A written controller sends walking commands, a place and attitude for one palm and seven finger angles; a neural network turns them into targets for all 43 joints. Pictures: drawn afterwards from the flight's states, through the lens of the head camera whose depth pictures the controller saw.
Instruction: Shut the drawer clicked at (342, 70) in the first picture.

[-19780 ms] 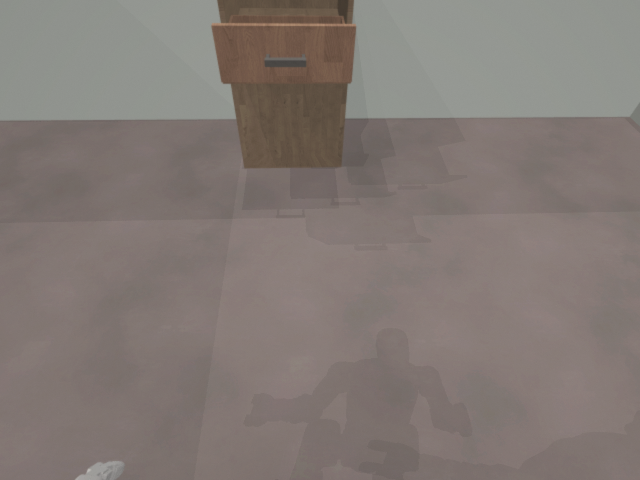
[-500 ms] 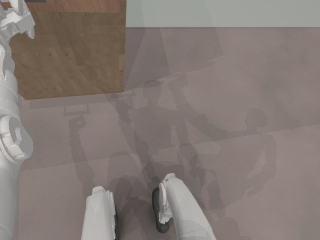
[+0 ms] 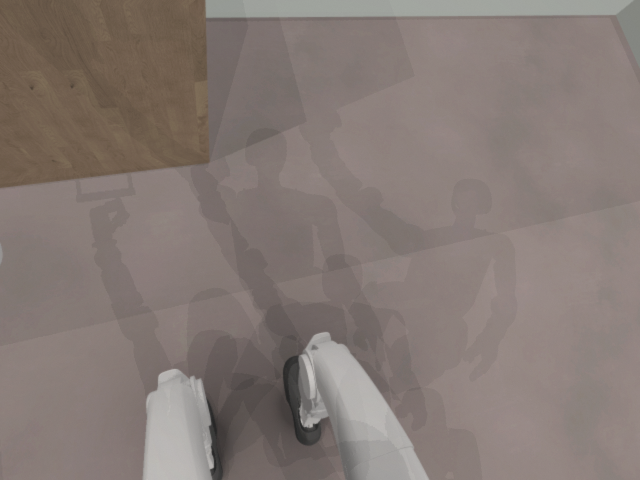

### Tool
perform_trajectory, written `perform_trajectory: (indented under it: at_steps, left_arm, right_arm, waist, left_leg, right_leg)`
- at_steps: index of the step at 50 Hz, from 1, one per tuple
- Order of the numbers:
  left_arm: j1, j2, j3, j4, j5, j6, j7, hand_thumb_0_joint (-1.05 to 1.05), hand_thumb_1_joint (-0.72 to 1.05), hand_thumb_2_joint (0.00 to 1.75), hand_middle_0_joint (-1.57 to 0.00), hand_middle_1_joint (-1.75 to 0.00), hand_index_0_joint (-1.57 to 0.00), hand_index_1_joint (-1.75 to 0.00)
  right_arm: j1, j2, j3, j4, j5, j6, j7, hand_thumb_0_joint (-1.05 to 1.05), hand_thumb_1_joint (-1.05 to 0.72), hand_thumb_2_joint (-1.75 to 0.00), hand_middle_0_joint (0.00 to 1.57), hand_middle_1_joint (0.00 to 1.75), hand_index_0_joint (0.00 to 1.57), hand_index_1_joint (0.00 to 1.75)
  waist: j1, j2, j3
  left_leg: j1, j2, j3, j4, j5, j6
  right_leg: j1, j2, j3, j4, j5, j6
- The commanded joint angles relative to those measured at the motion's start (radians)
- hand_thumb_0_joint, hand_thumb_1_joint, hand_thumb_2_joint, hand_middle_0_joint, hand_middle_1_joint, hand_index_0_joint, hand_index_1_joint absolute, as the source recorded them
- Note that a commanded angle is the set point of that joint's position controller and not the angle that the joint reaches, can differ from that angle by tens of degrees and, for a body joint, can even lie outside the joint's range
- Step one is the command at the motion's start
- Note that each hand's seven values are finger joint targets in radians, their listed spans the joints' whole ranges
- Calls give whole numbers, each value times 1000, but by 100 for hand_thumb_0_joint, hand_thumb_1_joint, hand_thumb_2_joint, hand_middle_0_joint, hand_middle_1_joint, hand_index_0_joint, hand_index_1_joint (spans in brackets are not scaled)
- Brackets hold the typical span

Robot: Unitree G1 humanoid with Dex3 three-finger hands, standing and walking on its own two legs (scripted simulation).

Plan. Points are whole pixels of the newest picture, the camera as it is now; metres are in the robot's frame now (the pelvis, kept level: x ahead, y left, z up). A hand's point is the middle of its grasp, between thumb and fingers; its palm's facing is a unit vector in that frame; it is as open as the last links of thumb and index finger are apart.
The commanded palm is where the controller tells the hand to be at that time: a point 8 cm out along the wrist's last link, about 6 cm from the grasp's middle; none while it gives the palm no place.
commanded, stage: push the drawer shut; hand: left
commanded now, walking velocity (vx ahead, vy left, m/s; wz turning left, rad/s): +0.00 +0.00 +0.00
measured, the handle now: out of the picture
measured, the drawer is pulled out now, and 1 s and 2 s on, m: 0.00 0.00 0.00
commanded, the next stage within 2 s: pull the fist back off the drawer in 0.04 s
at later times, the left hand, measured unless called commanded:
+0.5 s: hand out of the picture +0.63 +0.22 +0.08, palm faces +0.07 -1.00 -0.03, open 3.2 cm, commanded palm +0.62 +0.21 +0.08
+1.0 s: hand out of the picture +0.60 +0.22 +0.08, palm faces +0.08 -1.00 -0.03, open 3.3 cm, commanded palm +0.55 +0.23 +0.09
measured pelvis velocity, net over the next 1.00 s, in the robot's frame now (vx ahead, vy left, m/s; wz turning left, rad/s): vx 0.04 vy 0.01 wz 0.02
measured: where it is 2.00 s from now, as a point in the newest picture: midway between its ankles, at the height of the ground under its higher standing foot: (256, 435)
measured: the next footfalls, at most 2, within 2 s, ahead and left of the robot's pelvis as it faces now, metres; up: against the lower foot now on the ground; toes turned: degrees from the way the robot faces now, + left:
none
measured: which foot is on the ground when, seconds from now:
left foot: down 0.00-1.00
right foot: down 0.00-1.00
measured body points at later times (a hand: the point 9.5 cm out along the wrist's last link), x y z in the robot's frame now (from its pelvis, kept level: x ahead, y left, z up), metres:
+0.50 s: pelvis -0.01 +0.01 +0.00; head +0.23 +0.06 +0.38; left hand +0.62 +0.28 +0.08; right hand -0.06 -0.23 -0.08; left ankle +0.03 +0.11 -0.58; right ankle +0.06 -0.13 -0.58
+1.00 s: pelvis +0.04 +0.01 +0.04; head +0.24 +0.05 +0.44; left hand +0.59 +0.27 +0.09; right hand +0.05 -0.26 -0.06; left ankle +0.03 +0.11 -0.58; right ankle +0.06 -0.13 -0.58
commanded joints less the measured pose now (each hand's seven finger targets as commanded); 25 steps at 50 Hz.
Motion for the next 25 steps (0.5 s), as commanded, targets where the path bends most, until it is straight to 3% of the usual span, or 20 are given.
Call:
perform_trajectory:
  at_steps: [1, 3, 8, 10, 11, 13, 15, 17, 22, 25]
  left_arm:
    - [-599, 210, 11, -259, -15, -66, 22, 0, 90, 90, -140, -160, -140, -160]
    - [-617, 219, 5, -263, -17, -64, 18, 0, 90, 90, -140, -160, -140, -160]
    - [-646, 171, -30, -287, -19, -54, 17, 0, 90, 90, -140, -160, -140, -160]
    - [-619, 167, -28, -252, -21, -37, 16, 0, 90, 90, -140, -160, -140, -160]
    - [-615, 164, -22, -255, -20, -35, 16, 0, 90, 90, -140, -160, -140, -160]
    - [-603, 187, -9, -262, -17, -25, 13, 0, 90, 90, -140, -160, -140, -160]
    - [-578, 182, -8, -240, -19, -10, 12, 0, 90, 90, -140, -160, -140, -160]
    - [-564, 206, 8, -264, -16, -11, 9, 0, 90, 90, -140, -160, -140, -160]
    - [-488, 190, 26, -329, -27, -15, 6, 0, 90, 90, -140, -160, -140, -160]
    - [-414, 156, 35, -338, -46, -9, 4, 0, 90, 90, -140, -160, -140, -160]
  right_arm:
    - [278, -233, -73, 8, -6, 6, -14, 0, -90, -90, 20, 30, 20, 30]
    - [278, -237, -71, 11, -5, 6, -17, 0, -90, -90, 20, 30, 20, 30]
    - [279, -238, -73, 20, -7, -2, -18, 0, -90, -90, 20, 30, 20, 30]
    - [281, -239, -69, 17, -6, -2, -17, 0, -90, -90, 20, 30, 20, 30]
    - [284, -238, -71, 14, -7, -4, -16, 0, -90, -90, 20, 30, 20, 30]
    - [282, -240, -69, 8, -6, -1, -16, 0, -90, -90, 20, 30, 20, 30]
    - [280, -238, -67, 3, -4, -1, -15, 0, -90, -90, 20, 30, 20, 30]
    - [280, -238, -65, -7, -6, -2, -16, 0, -90, -90, 20, 30, 20, 30]
    - [276, -236, -77, -22, -2, 1, -7, 0, -90, -90, 20, 30, 20, 30]
    - [269, -234, -86, -26, 4, 5, 0, 0, -90, -90, 20, 30, 20, 30]
  waist:
    - [-68, 365, -636]
    - [-71, 382, -625]
    - [-81, 440, -637]
    - [-82, 388, -602]
    - [-80, 403, -609]
    - [-64, 412, -618]
    - [-65, 364, -590]
    - [-53, 382, -611]
    - [-17, 408, -654]
    - [-1, 364, -645]
  left_leg:
    - [555, -15, -60, -135, 339, 31]
    - [554, -13, -59, -135, 323, 29]
    - [623, -9, -80, -142, 324, 20]
    - [576, -10, -76, -148, 288, 26]
    - [586, -12, -77, -148, 291, 26]
    - [580, -13, -75, -152, 281, 23]
    - [533, -14, -67, -154, 248, 29]
    - [541, -14, -64, -155, 260, 29]
    - [632, -8, -80, -177, 312, 16]
    - [635, -8, -71, -190, 320, 15]
  right_leg:
    - [232, 55, 51, -127, 157, -27]
    - [221, 55, 50, -128, 147, -26]
    - [154, 56, 35, -120, 139, -30]
    - [176, 58, 36, -127, 124, -28]
    - [167, 57, 34, -124, 124, -29]
    - [180, 57, 34, -123, 119, -31]
    - [201, 59, 37, -130, 104, -27]
    - [213, 56, 36, -123, 111, -28]
    - [206, 56, 28, -123, 130, -32]
    - [232, 58, 29, -136, 136, -30]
